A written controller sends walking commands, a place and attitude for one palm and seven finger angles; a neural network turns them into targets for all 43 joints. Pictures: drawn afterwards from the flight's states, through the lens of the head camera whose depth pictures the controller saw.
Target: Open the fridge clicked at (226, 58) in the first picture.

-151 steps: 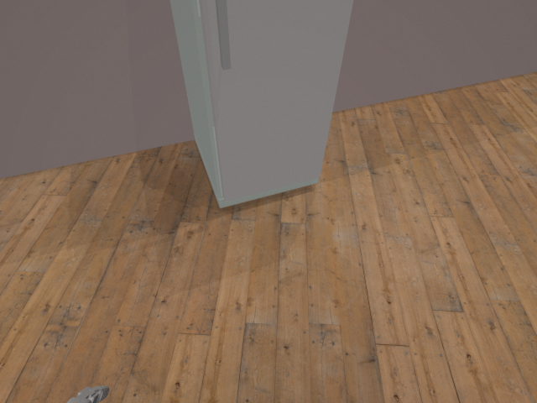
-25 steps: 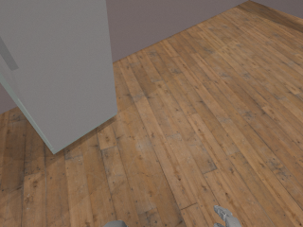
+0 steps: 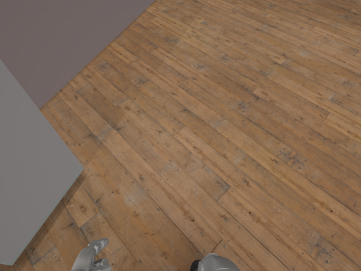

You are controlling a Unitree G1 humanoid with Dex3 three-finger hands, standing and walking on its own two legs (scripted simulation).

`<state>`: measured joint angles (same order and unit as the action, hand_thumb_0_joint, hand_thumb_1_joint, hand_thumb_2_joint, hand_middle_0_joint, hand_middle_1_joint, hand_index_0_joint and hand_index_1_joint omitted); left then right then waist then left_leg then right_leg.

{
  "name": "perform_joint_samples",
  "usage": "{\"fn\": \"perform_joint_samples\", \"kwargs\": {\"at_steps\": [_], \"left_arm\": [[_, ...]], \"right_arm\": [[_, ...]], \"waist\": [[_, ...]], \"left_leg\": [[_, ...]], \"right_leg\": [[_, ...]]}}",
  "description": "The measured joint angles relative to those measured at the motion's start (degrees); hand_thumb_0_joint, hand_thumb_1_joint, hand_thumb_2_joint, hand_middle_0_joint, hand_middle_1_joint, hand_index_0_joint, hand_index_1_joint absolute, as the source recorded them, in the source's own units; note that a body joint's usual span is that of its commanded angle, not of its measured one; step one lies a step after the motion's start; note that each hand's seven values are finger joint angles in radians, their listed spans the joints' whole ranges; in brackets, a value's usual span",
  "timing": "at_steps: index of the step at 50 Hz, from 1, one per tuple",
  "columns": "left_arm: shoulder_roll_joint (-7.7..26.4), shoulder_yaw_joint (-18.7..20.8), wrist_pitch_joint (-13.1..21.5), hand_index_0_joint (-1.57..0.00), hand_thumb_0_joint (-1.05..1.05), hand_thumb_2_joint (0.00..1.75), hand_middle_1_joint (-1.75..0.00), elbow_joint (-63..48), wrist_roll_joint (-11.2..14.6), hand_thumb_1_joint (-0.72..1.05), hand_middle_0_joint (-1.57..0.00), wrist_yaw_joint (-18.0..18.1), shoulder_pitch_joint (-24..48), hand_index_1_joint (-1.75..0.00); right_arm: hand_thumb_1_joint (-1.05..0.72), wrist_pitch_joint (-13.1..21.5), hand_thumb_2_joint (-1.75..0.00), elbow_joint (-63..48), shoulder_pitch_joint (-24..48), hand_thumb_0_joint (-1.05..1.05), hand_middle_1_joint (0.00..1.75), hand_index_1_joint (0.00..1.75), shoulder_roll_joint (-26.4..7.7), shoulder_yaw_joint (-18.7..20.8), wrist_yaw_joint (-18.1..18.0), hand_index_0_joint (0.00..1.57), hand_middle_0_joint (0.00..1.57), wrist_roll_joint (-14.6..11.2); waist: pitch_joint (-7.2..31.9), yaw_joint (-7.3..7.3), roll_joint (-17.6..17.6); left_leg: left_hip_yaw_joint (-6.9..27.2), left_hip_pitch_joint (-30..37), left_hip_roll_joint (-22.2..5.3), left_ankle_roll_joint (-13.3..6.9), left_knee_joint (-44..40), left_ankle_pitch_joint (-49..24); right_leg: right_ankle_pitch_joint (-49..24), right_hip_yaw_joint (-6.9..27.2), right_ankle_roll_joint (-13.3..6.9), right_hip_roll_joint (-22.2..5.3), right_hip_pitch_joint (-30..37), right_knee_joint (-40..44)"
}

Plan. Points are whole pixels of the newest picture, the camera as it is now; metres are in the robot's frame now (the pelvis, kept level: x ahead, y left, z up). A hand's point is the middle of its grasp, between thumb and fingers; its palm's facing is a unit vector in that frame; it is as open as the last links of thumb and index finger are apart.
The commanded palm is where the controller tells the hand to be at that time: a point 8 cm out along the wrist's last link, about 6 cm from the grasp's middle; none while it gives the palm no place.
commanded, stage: walk to a spot facing it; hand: left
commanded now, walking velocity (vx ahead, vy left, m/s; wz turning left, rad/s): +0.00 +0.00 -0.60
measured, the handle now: out of the picture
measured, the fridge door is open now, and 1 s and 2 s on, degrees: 0 0 0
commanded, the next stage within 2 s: turn to face it in 1.34 s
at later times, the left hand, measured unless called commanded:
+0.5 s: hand (81, 263) +0.16 +0.25 -0.15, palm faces -0.18 -0.96 -0.22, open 7.4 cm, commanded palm none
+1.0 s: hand (139, 220) +0.25 +0.11 -0.12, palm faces -0.55 -0.78 -0.30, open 7.4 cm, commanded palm none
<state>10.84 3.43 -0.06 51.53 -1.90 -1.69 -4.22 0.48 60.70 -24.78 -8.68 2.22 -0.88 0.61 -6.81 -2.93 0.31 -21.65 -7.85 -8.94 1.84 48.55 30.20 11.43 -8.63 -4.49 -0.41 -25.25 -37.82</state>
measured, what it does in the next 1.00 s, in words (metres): steps on the spot, turning right: left foot, then right foot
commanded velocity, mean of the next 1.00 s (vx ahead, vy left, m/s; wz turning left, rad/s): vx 0.01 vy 0.00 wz -0.60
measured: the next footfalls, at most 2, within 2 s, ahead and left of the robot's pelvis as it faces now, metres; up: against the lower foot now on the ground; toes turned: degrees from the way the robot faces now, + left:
left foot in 0.42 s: +0.10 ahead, +0.16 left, +0.00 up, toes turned -12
right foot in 0.88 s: +0.01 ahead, -0.08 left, +0.00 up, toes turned -39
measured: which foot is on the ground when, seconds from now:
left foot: up 0.00-0.40, down 0.42-0.90, up 0.92-1.00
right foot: down 0.00-0.44, up 0.46-0.86, down 0.88-1.00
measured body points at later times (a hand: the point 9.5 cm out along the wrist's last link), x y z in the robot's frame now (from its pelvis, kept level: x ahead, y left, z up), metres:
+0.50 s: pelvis +0.04 +0.06 +0.02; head +0.08 +0.08 +0.47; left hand +0.17 +0.30 -0.14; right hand +0.10 -0.21 -0.10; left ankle +0.06 +0.17 -0.71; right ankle +0.06 -0.06 -0.68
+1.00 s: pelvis +0.03 +0.02 +0.02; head +0.05 -0.04 +0.46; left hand +0.28 +0.15 -0.10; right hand -0.11 -0.21 -0.15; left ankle +0.08 +0.17 -0.64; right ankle -0.02 -0.05 -0.71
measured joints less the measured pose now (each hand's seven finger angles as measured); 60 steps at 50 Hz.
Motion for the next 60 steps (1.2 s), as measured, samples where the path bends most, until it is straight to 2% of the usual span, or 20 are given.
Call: {"fn": "perform_joint_samples", "kwargs": {"at_steps": [2,4,7,11,18,21,22,25,28,31,34,38,42,44,45,46,48,50,54,60], "left_arm": [[-0.2,-0.4,0.7,-0.2,0.01,0.9,-0.3,-0.3,0.9,0.91,-0.2,0.9,0.0,-0.3],[-0.2,-0.6,0.2,-0.2,0.0,0.9,-0.3,-0.1,1.3,0.91,-0.2,1.7,-0.8,-0.3],[-0.2,-0.6,-0.9,-0.2,0.01,0.9,-0.3,0.8,1.2,0.91,-0.2,2.5,-2.5,-0.3],[-0.2,-0.4,-1.6,-0.2,0.01,0.9,-0.3,1.4,0.6,0.91,-0.21,2.4,-4.1,-0.3],[1.1,0.5,-2.3,-0.2,0.01,0.9,-0.3,0.1,0.3,0.91,-0.21,1.7,-6.7,-0.3],[2.1,1.0,-2.8,-0.2,0.01,0.9,-0.3,-0.3,0.5,0.91,-0.21,1.7,-7.7,-0.3],[2.8,1.3,-3.1,-0.2,0.01,0.9,-0.3,-0.3,0.7,0.91,-0.21,1.8,-7.8,-0.3],[4.1,2.2,-4.0,-0.2,0.01,0.9,-0.3,0.2,0.5,0.91,-0.2,1.4,-8.4,-0.3],[4.7,2.7,-4.2,-0.2,0.01,0.9,-0.3,0.6,0.2,0.91,-0.2,0.7,-9.3,-0.3],[4.9,2.9,-4.4,-0.2,0.01,0.9,-0.3,1.0,0.3,0.91,-0.2,0.3,-10.0,-0.3],[4.7,2.8,-4.9,-0.2,0.01,0.9,-0.3,1.5,0.5,0.91,-0.2,0.2,-9.9,-0.3],[3.9,2.4,-5.4,-0.2,0.01,0.9,-0.3,1.8,0.6,0.91,-0.2,0.0,-8.3,-0.3],[2.8,1.7,-4.7,-0.2,0.01,0.9,-0.3,1.1,0.6,0.91,-0.2,-0.1,-5.7,-0.3],[2.5,1.3,-3.6,-0.2,0.01,0.9,-0.3,0.3,0.6,0.91,-0.2,-0.1,-4.6,-0.3],[2.3,1.1,-2.8,-0.2,0.01,0.9,-0.3,0.0,0.4,0.91,-0.2,0.1,-4.0,-0.3],[1.9,0.8,-2.0,-0.2,0.01,0.9,-0.3,-0.2,0.5,0.91,-0.2,0.4,-3.2,-0.3],[1.4,0.3,-1.1,-0.2,0.01,0.9,-0.3,-0.8,0.9,0.91,-0.2,1.2,-2.5,-0.3],[1.2,0.3,-1.0,-0.2,0.01,0.9,-0.3,-1.2,1.1,0.91,-0.2,1.9,-2.7,-0.3],[1.0,-0.1,-1.2,-0.2,0.01,0.9,-0.3,-0.9,1.2,0.91,-0.2,2.0,-3.9,-0.3],[0.3,-0.6,-0.4,-0.2,0.01,0.9,-0.3,0.0,0.9,0.91,-0.21,1.2,-6.8,-0.3]], "right_arm": [[-0.91,-1.3,-0.89,-0.7,2.8,0.01,0.3,0.3,-0.1,0.0,-0.2,0.2,0.2,-0.4],[-0.91,-2.1,-0.89,-2.2,5.9,0.01,0.3,0.3,-0.2,0.1,-0.3,0.2,0.2,-0.3],[-0.91,-2.6,-0.89,-5.0,10.7,0.01,0.3,0.3,-0.6,0.2,-0.4,0.2,0.2,0.2],[-0.91,-2.4,-0.89,-8.5,15.6,0.01,0.3,0.3,-1.4,0.4,-0.4,0.2,0.2,0.5],[-0.91,-1.9,-0.89,-11.1,19.7,0.01,0.3,0.3,-2.5,0.4,-0.5,0.2,0.2,0.1],[-0.91,-1.4,-0.89,-11.6,19.5,0.01,0.3,0.3,-2.7,0.1,-0.7,0.2,0.2,-0.3],[-0.91,-1.0,-0.89,-11.4,19.3,0.01,0.3,0.3,-2.2,0.0,-0.9,0.2,0.2,-0.3],[-0.91,-1.1,-0.89,-11.5,17.7,0.01,0.3,0.3,-1.6,-0.8,-0.7,0.2,0.2,0.2],[-0.91,-1.4,-0.89,-11.1,15.9,0.01,0.3,0.3,-1.5,-1.0,-1.1,0.21,0.2,0.5],[-0.91,-1.2,-0.89,-10.7,14.5,0.01,0.3,0.3,-1.5,-0.9,-1.2,0.21,0.2,0.5],[-0.91,-0.9,-0.89,-10.2,13.1,0.01,0.3,0.3,-1.5,-0.6,-1.0,0.21,0.2,0.5],[-0.91,-1.0,-0.89,-9.1,11.6,0.01,0.3,0.3,-1.8,0.0,-0.6,0.21,0.2,0.7],[-0.91,-1.3,-0.89,-7.8,10.4,0.01,0.3,0.3,-2.9,0.9,-0.2,0.21,0.2,0.8],[-0.91,-1.5,-0.89,-7.3,9.3,0.01,0.3,0.3,-3.8,1.4,0.1,0.21,0.2,0.7],[-0.91,-1.8,-0.89,-7.0,8.9,0.01,0.3,0.3,-4.4,1.7,0.2,0.21,0.2,0.4],[-0.91,-2.5,-0.89,-6.6,9.1,0.01,0.3,0.3,-5.1,1.9,0.2,0.21,0.2,0.3],[-0.91,-3.8,-0.89,-6.1,9.5,0.01,0.3,0.3,-5.8,1.9,-0.4,0.2,0.2,0.1],[-0.91,-4.4,-0.89,-5.8,10.3,0.01,0.3,0.3,-5.9,1.9,-0.6,0.2,0.2,0.1],[-0.91,-4.2,-0.89,-6.8,12.0,0.01,0.3,0.3,-5.7,1.7,0.0,0.2,0.2,0.7],[-0.91,-3.3,-0.9,-7.9,13.8,0.01,0.3,0.3,-5.4,1.6,0.9,0.2,0.2,1.0]], "waist": [[-1.4,0.21,-0.4],[-1.6,0.41,-0.5],[-0.2,0.69,-0.7],[1.7,1.77,-0.7],[3.4,5.24,0.5],[4.0,5.85,1.3],[3.9,5.74,2.7],[3.6,5.84,4.0],[3.5,5.61,3.6],[3.2,5.3,3.0],[2.8,4.73,2.4],[1.9,3.62,1.5],[1.1,2.1,-0.3],[1.2,1.7,-1.2],[1.1,1.53,-2.2],[0.7,1.31,-3.1],[0.3,0.97,-3.5],[0.6,1.27,-3.1],[2.0,1.19,-2.5],[3.9,2.18,-1.9]], "left_leg": [[8.4,-7.6,1.0,0.9,16.7,1.6],[13.5,-13.3,1.6,1.6,24.0,-0.9],[17.6,-19.0,1.2,2.3,22.7,-4.9],[19.9,-21.8,1.2,2.6,14.5,-7.8],[20.6,-15.5,5.3,2.0,-3.0,-6.6],[19.8,-9.8,7.2,1.2,-13.8,-9.7],[18.9,-8.7,7.9,0.0,-15.7,-11.4],[16.6,-7.1,7.3,-2.3,-16.6,-12.2],[14.7,-4.7,5.8,-2.6,-19.4,-13.0],[12.5,-3.2,4.7,-2.6,-21.1,-13.3],[10.3,-2.3,3.6,-2.5,-21.4,-13.0],[7.1,-1.8,2.0,-1.8,-20.4,-11.9],[4.2,-2.5,-0.1,-0.3,-17.0,-9.8],[3.0,-3.5,-1.5,0.9,-13.4,-7.8],[3.6,-5.1,-2.8,1.3,-9.5,-6.8],[6.3,-7.6,-3.0,1.8,-3.6,-3.6],[12.5,-12.7,-0.8,2.1,8.0,0.6],[15.9,-16.3,0.7,2.5,14.7,-0.9],[18.7,-20.4,1.1,3.7,16.3,-7.7],[19.6,-21.3,1.9,4.2,10.5,-11.8]], "right_leg": [[2.6,0.8,-1.6,1.1,0.3,-2.0],[2.6,1.8,-1.6,2.2,2.1,-0.3],[0.6,3.6,-1.2,3.3,4.0,3.8],[-1.1,6.5,-0.7,3.6,4.4,6.8],[-1.8,12.0,1.4,4.3,2.7,7.0],[-1.6,13.7,2.7,5.2,1.5,5.8],[-1.1,14.6,3.3,4.8,0.9,4.5],[10.9,13.3,5.6,4.8,-3.4,-10.2],[11.4,11.2,7.2,3.4,-6.6,-24.5],[10.2,10.3,8.3,1.0,-6.8,-30.1],[10.4,9.4,8.9,-1.1,-4.9,-28.2],[12.2,7.0,8.8,-3.1,-1.1,-18.9],[12.9,4.5,7.5,-2.7,3.5,-7.7],[7.7,3.4,6.3,-1.9,7.0,0.5],[7.3,3.0,3.9,-1.1,7.7,2.1],[7.9,3.1,2.6,-0.5,7.2,0.9],[8.8,3.8,1.6,-0.2,7.3,0.1],[7.8,5.3,1.5,0.2,8.4,2.1],[4.8,7.7,1.0,1.5,11.0,7.4],[3.1,10.8,0.8,3.1,13.1,11.5]]}}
